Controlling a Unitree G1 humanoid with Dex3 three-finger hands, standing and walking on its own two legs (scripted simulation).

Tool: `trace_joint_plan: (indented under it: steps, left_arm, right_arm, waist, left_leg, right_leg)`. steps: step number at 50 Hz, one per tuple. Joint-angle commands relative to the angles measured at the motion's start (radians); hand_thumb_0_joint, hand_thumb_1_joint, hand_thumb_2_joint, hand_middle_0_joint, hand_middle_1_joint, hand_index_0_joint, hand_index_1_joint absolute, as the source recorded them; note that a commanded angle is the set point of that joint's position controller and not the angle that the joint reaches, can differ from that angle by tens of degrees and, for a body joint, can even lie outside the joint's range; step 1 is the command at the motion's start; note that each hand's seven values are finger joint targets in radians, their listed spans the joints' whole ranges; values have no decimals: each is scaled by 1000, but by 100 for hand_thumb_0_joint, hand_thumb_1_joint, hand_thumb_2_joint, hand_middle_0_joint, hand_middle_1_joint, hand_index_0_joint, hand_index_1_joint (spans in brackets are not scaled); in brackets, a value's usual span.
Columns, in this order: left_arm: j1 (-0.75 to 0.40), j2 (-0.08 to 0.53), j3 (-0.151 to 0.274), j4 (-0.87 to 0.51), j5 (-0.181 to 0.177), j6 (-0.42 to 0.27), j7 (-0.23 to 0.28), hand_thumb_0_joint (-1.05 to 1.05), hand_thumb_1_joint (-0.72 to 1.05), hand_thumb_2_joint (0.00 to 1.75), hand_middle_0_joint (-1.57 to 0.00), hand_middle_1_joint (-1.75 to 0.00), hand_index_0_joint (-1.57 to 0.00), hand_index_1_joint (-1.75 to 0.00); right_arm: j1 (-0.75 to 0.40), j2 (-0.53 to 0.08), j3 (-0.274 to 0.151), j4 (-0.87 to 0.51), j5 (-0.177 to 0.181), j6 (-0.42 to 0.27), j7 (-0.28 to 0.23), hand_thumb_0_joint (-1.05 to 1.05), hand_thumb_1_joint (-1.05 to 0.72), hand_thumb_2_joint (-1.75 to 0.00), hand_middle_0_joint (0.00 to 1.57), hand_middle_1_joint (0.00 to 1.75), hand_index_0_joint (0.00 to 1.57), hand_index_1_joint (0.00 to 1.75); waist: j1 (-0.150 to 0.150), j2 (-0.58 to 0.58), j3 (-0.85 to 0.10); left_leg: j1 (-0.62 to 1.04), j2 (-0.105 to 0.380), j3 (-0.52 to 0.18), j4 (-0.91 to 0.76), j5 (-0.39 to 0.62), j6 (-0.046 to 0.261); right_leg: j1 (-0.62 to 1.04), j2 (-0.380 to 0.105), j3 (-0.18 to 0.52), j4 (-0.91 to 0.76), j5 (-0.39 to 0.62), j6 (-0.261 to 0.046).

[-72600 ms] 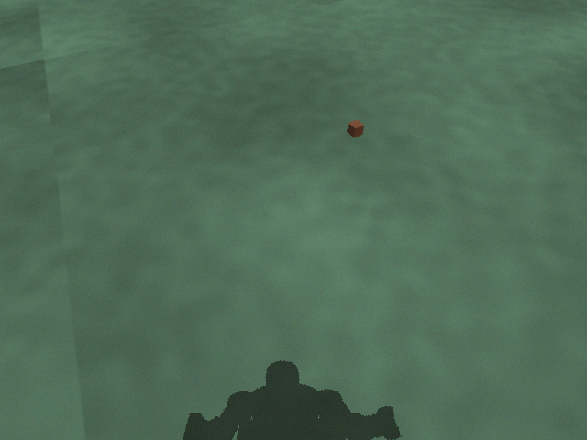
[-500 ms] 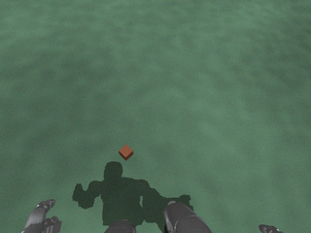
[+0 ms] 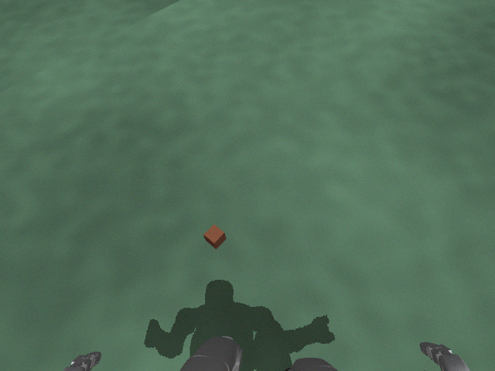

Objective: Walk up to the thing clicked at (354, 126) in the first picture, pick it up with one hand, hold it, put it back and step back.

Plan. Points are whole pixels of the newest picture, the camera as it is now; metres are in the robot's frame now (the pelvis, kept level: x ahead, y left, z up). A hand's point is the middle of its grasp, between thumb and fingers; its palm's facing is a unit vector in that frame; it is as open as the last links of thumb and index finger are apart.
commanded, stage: step back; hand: left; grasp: from above
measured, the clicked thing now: (215, 236) +0.66 +0.20 -0.74
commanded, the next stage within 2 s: none
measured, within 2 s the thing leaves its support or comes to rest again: neither
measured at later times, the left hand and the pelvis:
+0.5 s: hand out of the picture -0.07 +0.28 -0.16, palm faces +0.06 -0.93 -0.36, open 7.4 cm; pelvis -0.15 +0.00 +0.00, yaw +2 degrees
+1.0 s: hand out of the picture -0.21 +0.25 -0.15, palm faces +0.09 -0.90 -0.42, open 7.4 cm; pelvis -0.33 -0.04 -0.02, yaw +7 degrees
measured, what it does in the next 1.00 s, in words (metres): walks backwards: left foot, then right foot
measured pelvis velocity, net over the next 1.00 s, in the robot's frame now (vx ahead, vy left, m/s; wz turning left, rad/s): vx -0.33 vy -0.04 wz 0.12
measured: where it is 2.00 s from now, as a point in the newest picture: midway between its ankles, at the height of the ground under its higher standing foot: outside the picture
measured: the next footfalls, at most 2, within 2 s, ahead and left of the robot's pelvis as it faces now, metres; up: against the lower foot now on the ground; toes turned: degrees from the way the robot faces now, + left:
left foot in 0.22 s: -0.06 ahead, +0.12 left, +0.00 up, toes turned +2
right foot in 0.62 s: -0.19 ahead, -0.16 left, +0.00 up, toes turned +4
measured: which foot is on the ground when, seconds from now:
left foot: up 0.00-0.20, down 0.22-0.66, up 0.68-0.96, down 0.98-1.00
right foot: down 0.00-0.24, up 0.26-0.60, down 0.62-1.00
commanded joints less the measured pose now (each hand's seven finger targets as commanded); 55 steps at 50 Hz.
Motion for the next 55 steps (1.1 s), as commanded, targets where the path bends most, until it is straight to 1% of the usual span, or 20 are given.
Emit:
trace_joint_plan:
  steps: [1,6,10,12,13,14,17,25,29,31,32,33,34,38,42,46,48,49,51,55]
  left_arm:
    - [-40,216,68,-134,9,-38,25,0,90,90,-20,-30,-20,-30]
    - [-3,234,76,-147,6,-24,33,0,90,90,-20,-30,-20,-30]
    - [-49,257,69,-165,-10,-2,19,0,90,90,-20,-30,-20,-30]
    - [-54,196,50,-184,-15,1,13,0,90,90,-20,-30,-20,-30]
    - [-143,232,74,-194,-12,0,27,0,90,90,-20,-30,-20,-30]
    - [-144,254,82,-178,0,1,30,0,90,90,-20,-30,-20,-30]
    - [-2,222,77,-118,-23,2,18,0,90,90,-20,-30,-20,-30]
    - [10,200,62,-116,-11,-18,17,0,90,90,-20,-30,-20,-30]
    - [116,203,62,-45,-10,-29,12,0,90,90,-20,-30,-20,-30]
    - [158,235,70,-15,8,-38,12,0,90,90,-20,-30,-20,-30]
    - [152,302,91,-25,21,-40,10,0,90,90,-20,-30,-20,-30]
    - [65,416,116,-63,15,-28,5,0,90,90,-20,-30,-20,-30]
    - [-32,443,114,-109,19,-32,10,0,90,90,-20,-30,-20,-30]
    - [-154,268,80,-130,15,-34,21,0,90,90,-20,-30,-20,-30]
    - [-35,267,81,-130,23,-29,32,0,90,90,-20,-30,-20,-30]
    - [-48,272,77,-147,7,-12,38,0,90,90,-20,-30,-20,-30]
    - [-47,251,60,-151,-5,5,27,0,90,90,-20,-30,-20,-30]
    - [-18,226,48,-155,-10,7,24,0,90,90,-20,-30,-20,-30]
    - [-101,239,58,-170,-13,7,40,0,90,90,-20,-30,-20,-30]
    - [-24,237,60,-98,-28,11,27,0,90,90,-20,-30,-20,-30]
  right_arm:
    - [46,-186,-34,-70,4,-33,-21,0,-90,-90,20,30,20,30]
    - [62,-168,-35,-97,-10,-45,-23,0,-90,-90,20,30,20,30]
    - [147,-173,-55,-57,-25,-49,-13,0,-90,-90,20,30,20,30]
    - [120,-298,-86,-80,-51,-50,-9,0,-90,-90,20,30,20,30]
    - [68,-375,-100,-105,-48,-45,-2,0,-90,-90,20,30,20,30]
    - [8,-363,-100,-118,-45,-53,-10,0,-90,-90,20,30,20,30]
    - [-75,-229,-57,-143,-47,-58,-17,0,-90,-90,20,30,20,30]
    - [35,-235,-73,-140,-32,-44,-16,0,-90,-90,20,30,20,30]
    - [-28,-267,-79,-162,-30,-18,-7,0,-90,-90,20,30,20,30]
    - [-51,-244,-70,-169,-15,-7,0,0,-90,-90,20,30,20,30]
    - [-47,-197,-56,-183,-8,-7,1,0,-90,-90,20,30,20,30]
    - [-83,-172,-59,-197,-3,-7,-16,0,-90,-90,20,30,20,30]
    - [-65,-223,-78,-184,-10,-2,-23,0,-90,-90,20,30,20,30]
    - [52,-187,-58,-102,-6,-9,-10,0,-90,-90,20,30,20,30]
    - [43,-175,-41,-123,-12,-27,-17,0,-90,-90,20,30,20,30]
    - [120,-165,-48,-100,-30,-40,-16,0,-90,-90,20,30,20,30]
    - [164,-177,-64,-65,-34,-43,-15,0,-90,-90,20,30,20,30]
    - [151,-229,-79,-68,-46,-40,-15,0,-90,-90,20,30,20,30]
    - [81,-398,-99,-116,-52,-33,-3,0,-90,-90,20,30,20,30]
    - [-47,-236,-57,-135,-52,-43,-17,0,-90,-90,20,30,20,30]
  waist:
    - [18,-127,-152]
    - [34,-202,-234]
    - [-22,-133,-252]
    - [-22,171,-215]
    - [-76,268,-157]
    - [-57,243,-98]
    - [35,102,-107]
    - [-49,174,-203]
    - [-5,216,-249]
    - [20,139,-259]
    - [17,-61,-217]
    - [55,-305,-146]
    - [40,-339,-58]
    - [-49,-162,-42]
    - [23,-198,-114]
    - [3,-228,-213]
    - [-5,-136,-230]
    - [8,-28,-242]
    - [-54,260,-188]
    - [32,116,-133]
  left_leg:
    - [-63,3,-14,-30,-9,-22]
    - [12,100,38,-355,-47,-16]
    - [246,94,110,-716,321,19]
    - [358,392,-285,-766,444,144]
    - [160,532,-409,-810,484,293]
    - [60,573,-448,-823,481,339]
    - [212,375,-118,-715,692,224]
    - [437,366,-88,-625,659,259]
    - [328,356,-81,-563,558,205]
    - [175,285,-41,-502,387,128]
    - [-14,163,-19,-379,176,67]
    - [-40,24,38,-143,-112,11]
    - [33,76,-41,31,-134,-4]
    - [-3,-15,-41,105,46,0]
    - [-54,43,6,-136,-27,-22]
    - [87,123,63,-553,49,7]
    - [227,93,94,-755,339,17]
    - [338,211,-68,-742,435,58]
    - [162,531,-426,-785,554,307]
    - [177,346,-103,-694,684,213]
  right_leg:
    - [191,-190,171,-137,411,-159]
    - [320,-269,197,-54,566,-187]
    - [162,-189,124,38,386,-91]
    - [-177,-11,20,227,-69,6]
    - [-157,67,32,436,-369,32]
    - [-129,48,132,612,-367,34]
    - [-231,104,143,718,-235,23]
    - [-179,38,56,337,-252,93]
    - [37,1,-20,-70,-79,52]
    - [160,-14,0,-164,61,12]
    - [170,-151,246,-187,-6,-35]
    - [-74,-368,459,-293,-81,-198]
    - [-286,-453,573,-351,-137,-263]
    - [-150,-192,124,-198,101,-112]
    - [120,-227,144,-122,268,-147]
    - [227,-273,156,19,443,-137]
    - [147,-197,85,119,366,-73]
    - [-19,-136,55,180,211,-31]
    - [-162,34,29,516,-418,35]
    - [-197,85,124,728,-240,21]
